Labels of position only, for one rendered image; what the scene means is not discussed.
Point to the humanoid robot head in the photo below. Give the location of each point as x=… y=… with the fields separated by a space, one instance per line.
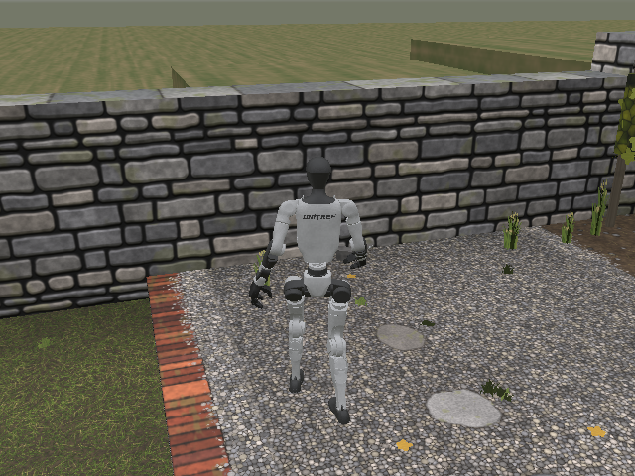
x=318 y=171

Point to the right robot shin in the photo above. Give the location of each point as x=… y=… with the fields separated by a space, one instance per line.
x=338 y=369

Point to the robot left hand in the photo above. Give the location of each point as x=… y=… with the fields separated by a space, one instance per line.
x=254 y=294

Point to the robot right upper arm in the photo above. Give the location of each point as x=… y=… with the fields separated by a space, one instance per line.
x=349 y=210

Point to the robot right hand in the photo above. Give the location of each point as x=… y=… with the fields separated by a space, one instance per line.
x=351 y=257

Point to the left robot forearm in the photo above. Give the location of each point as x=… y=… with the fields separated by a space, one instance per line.
x=266 y=266

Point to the right robot forearm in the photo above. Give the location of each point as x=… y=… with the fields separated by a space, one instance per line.
x=361 y=255

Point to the robot left upper arm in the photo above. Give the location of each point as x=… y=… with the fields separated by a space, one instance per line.
x=286 y=210

